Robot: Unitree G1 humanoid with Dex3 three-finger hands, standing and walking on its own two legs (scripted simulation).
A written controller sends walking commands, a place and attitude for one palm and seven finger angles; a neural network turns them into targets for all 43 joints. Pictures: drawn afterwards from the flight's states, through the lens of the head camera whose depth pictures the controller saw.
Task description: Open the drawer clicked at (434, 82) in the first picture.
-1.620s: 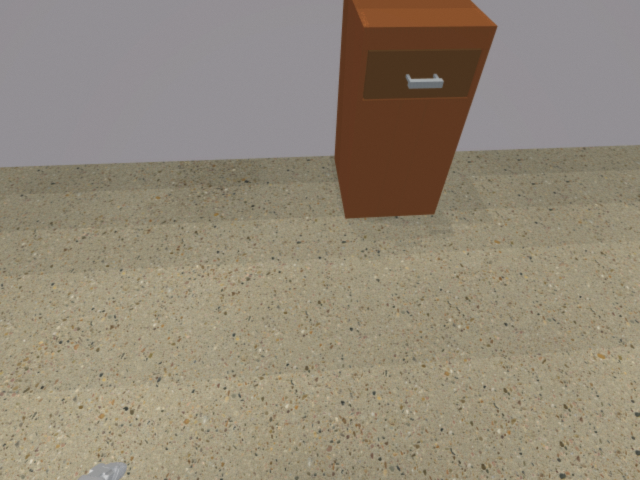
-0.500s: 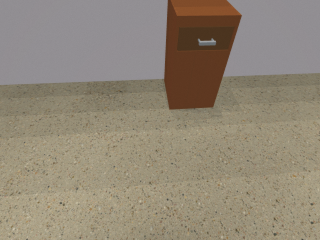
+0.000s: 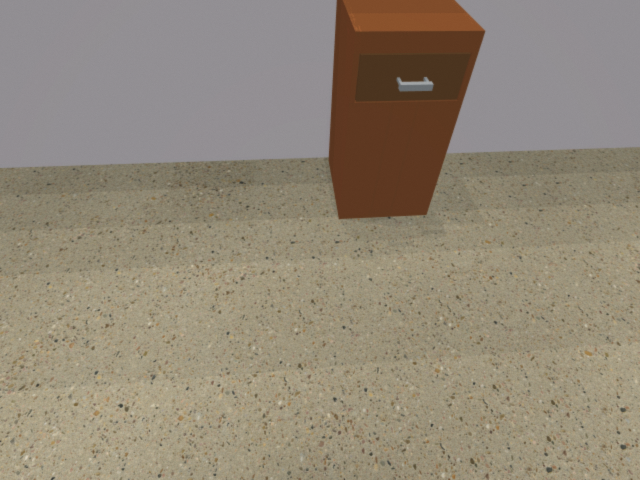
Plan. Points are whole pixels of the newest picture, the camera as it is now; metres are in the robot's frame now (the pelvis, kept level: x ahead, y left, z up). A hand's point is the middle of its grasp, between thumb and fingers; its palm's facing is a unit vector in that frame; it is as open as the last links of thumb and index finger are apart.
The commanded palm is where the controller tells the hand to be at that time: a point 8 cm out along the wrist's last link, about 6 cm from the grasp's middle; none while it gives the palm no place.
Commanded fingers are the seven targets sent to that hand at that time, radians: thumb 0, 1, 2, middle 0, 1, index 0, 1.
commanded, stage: walk to a spot facing it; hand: left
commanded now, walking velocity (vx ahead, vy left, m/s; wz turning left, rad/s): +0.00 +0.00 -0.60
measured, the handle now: (414, 83) +1.32 -0.23 -0.12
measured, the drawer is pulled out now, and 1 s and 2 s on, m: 0.00 0.00 0.00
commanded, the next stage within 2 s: none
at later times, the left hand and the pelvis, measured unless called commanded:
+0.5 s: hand out of the picture +0.04 +0.16 -0.17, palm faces -0.18 -0.96 -0.23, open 7.3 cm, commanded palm none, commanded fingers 0.00 0.90 0.90 -0.20 -0.30 -0.20 -0.30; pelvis -0.03 -0.02 -0.01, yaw -13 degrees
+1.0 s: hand (242, 439) +0.21 +0.13 -0.17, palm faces -0.50 -0.85 -0.19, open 7.3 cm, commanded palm none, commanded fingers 0.00 0.90 0.90 -0.20 -0.30 -0.20 -0.30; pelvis +0.03 -0.01 +0.00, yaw -32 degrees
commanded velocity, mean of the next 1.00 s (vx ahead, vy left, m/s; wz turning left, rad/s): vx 0.17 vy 0.00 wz -0.59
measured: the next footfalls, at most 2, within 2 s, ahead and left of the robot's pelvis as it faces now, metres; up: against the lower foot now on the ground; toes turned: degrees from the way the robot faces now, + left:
left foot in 0.72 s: +0.02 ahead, +0.12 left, +0.00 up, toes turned -21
right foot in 1.18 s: +0.13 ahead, -0.25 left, +0.00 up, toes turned -46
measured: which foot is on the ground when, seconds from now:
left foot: down 0.00-0.30, up 0.32-0.70, down 0.72-1.00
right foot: down 0.00-0.72, up 0.74-1.00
